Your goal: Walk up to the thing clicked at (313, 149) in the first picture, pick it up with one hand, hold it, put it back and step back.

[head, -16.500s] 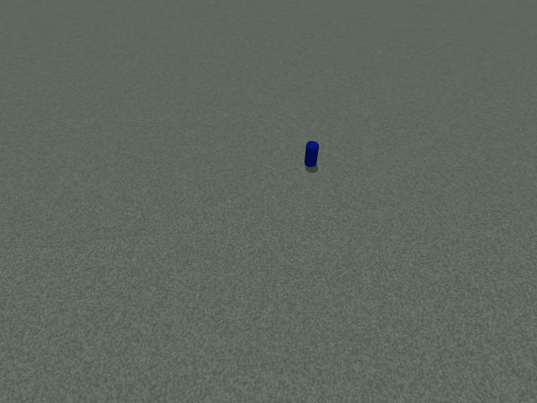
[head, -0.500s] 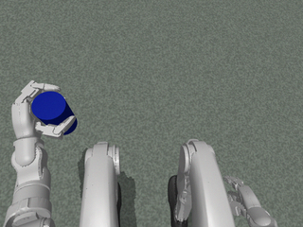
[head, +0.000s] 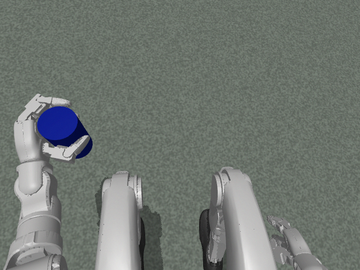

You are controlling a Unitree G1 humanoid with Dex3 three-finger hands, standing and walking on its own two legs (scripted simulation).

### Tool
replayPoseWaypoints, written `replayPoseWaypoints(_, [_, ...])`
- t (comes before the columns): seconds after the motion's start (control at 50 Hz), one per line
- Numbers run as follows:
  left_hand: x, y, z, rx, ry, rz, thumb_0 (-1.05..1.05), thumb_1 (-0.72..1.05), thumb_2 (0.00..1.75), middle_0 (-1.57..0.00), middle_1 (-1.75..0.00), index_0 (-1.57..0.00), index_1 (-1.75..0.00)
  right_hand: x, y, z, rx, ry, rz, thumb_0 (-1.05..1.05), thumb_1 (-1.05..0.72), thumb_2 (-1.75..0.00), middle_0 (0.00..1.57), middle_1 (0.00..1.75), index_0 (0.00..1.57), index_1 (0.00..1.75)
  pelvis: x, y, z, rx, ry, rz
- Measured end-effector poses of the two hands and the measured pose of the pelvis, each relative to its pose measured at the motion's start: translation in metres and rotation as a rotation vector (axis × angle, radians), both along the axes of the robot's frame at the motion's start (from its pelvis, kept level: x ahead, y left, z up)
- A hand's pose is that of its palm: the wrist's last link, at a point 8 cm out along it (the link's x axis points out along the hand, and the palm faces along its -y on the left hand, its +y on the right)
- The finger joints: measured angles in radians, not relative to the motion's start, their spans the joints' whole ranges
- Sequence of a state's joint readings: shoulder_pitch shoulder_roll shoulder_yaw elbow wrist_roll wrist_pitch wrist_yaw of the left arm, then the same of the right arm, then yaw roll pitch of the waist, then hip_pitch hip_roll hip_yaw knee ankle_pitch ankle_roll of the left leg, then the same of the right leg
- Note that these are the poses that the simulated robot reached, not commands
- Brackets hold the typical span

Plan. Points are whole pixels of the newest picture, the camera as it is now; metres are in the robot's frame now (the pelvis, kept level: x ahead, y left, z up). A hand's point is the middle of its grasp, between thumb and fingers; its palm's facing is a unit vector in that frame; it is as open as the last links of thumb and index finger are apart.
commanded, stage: lift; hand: left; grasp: from the side
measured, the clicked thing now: (68, 135) +0.40 +0.25 -0.06
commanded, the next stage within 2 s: hold in 1.02 s
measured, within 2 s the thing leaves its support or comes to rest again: neither
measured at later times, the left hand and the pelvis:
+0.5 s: hand (43, 118) +0.38 +0.24 +0.07, palm faces +0.19 -0.98 -0.06, open 9.9 cm; pelvis +0.01 +0.00 +0.07, yaw +1 degrees
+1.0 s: hand out of the picture +0.39 +0.22 +0.25, palm faces +0.22 -0.97 -0.06, open 9.9 cm; pelvis +0.05 +0.01 +0.22, yaw +3 degrees
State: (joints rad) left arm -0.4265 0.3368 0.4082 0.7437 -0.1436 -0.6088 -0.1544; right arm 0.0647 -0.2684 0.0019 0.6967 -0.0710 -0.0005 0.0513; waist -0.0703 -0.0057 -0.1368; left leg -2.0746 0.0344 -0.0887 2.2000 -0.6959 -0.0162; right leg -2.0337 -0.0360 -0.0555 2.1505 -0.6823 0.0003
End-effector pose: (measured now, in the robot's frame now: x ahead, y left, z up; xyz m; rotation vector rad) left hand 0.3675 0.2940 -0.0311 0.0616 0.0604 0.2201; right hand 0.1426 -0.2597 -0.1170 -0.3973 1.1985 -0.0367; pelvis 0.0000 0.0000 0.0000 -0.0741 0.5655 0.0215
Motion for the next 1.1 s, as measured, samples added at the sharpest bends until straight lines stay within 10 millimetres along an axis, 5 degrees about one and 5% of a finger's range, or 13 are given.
replayPoseWaypoints(0.22, [-0.006, -0.005, 0.028, -0.023, -0.021, -0.024, 0.0, -0.4, 1.17, -0.72, -1.08, -0.72, -1.09, 0.008, 0.002, 0.018, 0.012, -0.045, -0.02, 0.0, -0.9, -0.89, 0.2, 0.3, 0.2, 0.3, 0.001, 0.0, 0.017, 0.002, 0.002, 0.003])
replayPoseWaypoints(0.46, [-0.014, -0.008, 0.091, -0.009, -0.017, -0.025, 0.0, -0.4, 1.17, -0.71, -1.08, -0.72, -1.09, 0.028, 0.011, 0.063, 0.036, -0.108, -0.042, 0.0, -0.89, -0.89, 0.2, 0.3, 0.2, 0.3, 0.008, 0.002, 0.063, 0.003, 0.005, 0.01])
replayPoseWaypoints(0.9, [-0.018, -0.026, 0.254, -0.014, 0.01, 0.002, 0.0, -0.4, 1.17, -0.72, -1.07, -0.72, -1.08, 0.051, 0.03, 0.21, 0.066, -0.224, -0.088, 0.0, -0.87, -0.89, 0.2, 0.3, 0.2, 0.3, 0.039, 0.006, 0.198, 0.014, -0.13, 0.034])
replayPoseWaypoints(1.1, [-0.006, -0.028, 0.307, -0.017, 0.006, -0.005, 0.0, -0.4, 1.17, -0.72, -1.07, -0.72, -1.08, 0.053, 0.03, 0.264, 0.065, -0.247, -0.086, 0.0, -0.87, -0.89, 0.2, 0.3, 0.2, 0.3, 0.051, 0.008, 0.246, 0.022, -0.213, 0.042])
